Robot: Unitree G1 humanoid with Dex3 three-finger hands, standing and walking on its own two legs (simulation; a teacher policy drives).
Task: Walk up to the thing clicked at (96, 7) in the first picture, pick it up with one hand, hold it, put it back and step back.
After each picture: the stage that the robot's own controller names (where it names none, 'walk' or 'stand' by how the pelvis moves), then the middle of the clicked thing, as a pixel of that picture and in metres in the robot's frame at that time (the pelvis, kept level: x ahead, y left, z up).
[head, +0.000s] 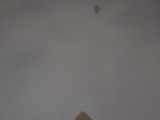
stand; (96, 9) +2.38 -0.21 -0.72
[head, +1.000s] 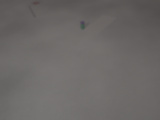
walk; (82, 25) +2.22 +0.15 -0.69
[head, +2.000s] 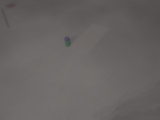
walk; (67, 41) +1.55 +0.31 -0.72
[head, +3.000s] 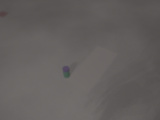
walk; (66, 72) +1.02 +0.24 -0.71
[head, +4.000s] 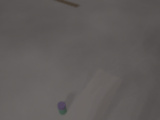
walk; (62, 108) +0.62 +0.22 -0.71
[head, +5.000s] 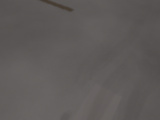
stand; out of the picture +0.41 +0.20 -0.70
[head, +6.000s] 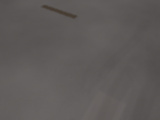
stand; out of the picture +0.39 +0.19 -0.72
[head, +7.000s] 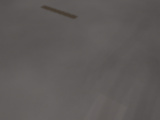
stand; out of the picture +0.35 +0.21 -0.73
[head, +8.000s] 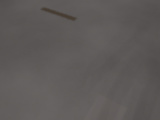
stand; out of the picture +0.35 +0.21 -0.73
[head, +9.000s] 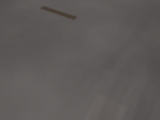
stand; out of the picture +0.35 +0.21 -0.73
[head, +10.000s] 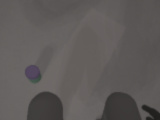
go down; (33, 74) +0.43 +0.22 -0.37
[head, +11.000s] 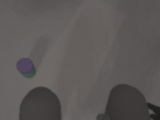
go down; (27, 68) +0.43 +0.24 -0.30
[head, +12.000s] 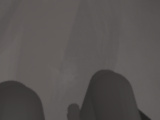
close in; out of the picture +0.42 +0.27 -0.22
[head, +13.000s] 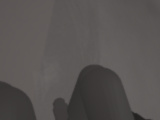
close; out of the picture +0.42 +0.29 -0.22
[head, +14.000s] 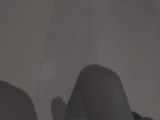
lift; out of the picture +0.41 +0.29 -0.23
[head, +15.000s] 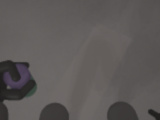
lift; (22, 81) +0.35 +0.21 -0.03
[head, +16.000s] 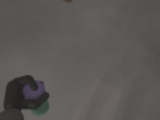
hold; (37, 98) +0.33 +0.17 -0.01
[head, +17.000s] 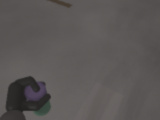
hold; (38, 99) +0.33 +0.17 -0.01
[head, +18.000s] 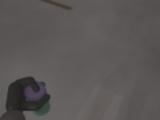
hold; (38, 99) +0.33 +0.17 -0.01
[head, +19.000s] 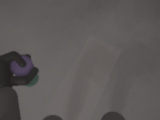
crouch; (26, 72) +0.41 +0.20 -0.07
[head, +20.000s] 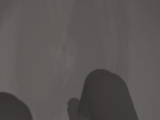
lower; out of the picture +0.46 +0.28 -0.19
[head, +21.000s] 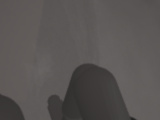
lower; out of the picture +0.44 +0.31 -0.23
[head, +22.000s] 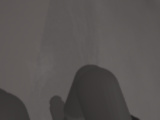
lower; out of the picture +0.43 +0.30 -0.23
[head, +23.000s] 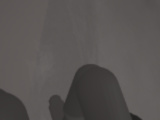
lower; out of the picture +0.43 +0.30 -0.23
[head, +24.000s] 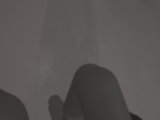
lower; out of the picture +0.43 +0.30 -0.23
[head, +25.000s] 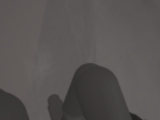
open; out of the picture +0.43 +0.30 -0.23
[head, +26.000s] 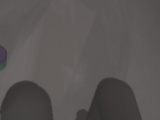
stand; out of the picture +0.44 +0.27 -0.26
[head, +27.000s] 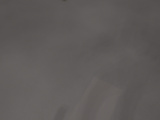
stand; out of the picture +0.40 +0.20 -0.63
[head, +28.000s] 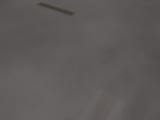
stand; out of the picture +0.39 +0.21 -0.67
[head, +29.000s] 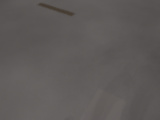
stand; out of the picture +0.40 +0.20 -0.67
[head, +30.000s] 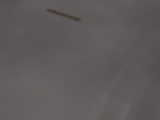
stand; out of the picture +0.41 +0.19 -0.72
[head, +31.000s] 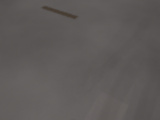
stand; out of the picture +0.38 +0.21 -0.73
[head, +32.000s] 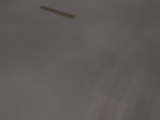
walk; out of the picture +0.37 +0.21 -0.73
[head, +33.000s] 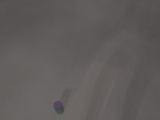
walk; (58, 108) +0.52 +0.23 -0.70
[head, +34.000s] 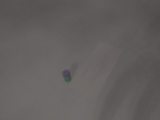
walk; (67, 76) +0.83 +0.23 -0.70
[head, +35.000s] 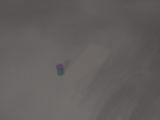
stand; (60, 69) +1.02 +0.21 -0.71
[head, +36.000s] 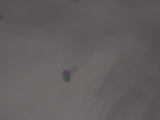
stand; (66, 76) +0.99 +0.20 -0.73
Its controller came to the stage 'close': yes
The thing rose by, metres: 0.70
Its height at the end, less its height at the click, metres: +0.00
